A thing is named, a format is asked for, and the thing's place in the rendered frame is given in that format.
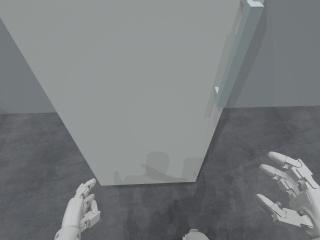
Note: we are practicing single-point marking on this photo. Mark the fridge door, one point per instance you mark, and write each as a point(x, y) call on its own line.
point(132, 80)

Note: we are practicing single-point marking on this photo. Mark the robot left hand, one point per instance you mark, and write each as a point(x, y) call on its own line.
point(75, 214)

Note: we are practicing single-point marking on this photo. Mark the robot right hand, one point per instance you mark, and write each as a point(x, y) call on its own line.
point(308, 200)

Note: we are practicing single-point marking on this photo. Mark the robot right shin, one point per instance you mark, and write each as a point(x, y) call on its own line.
point(193, 230)

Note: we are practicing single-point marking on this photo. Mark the robot left forearm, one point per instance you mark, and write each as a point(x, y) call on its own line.
point(68, 233)

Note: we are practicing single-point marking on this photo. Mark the handle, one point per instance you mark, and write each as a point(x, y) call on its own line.
point(249, 20)

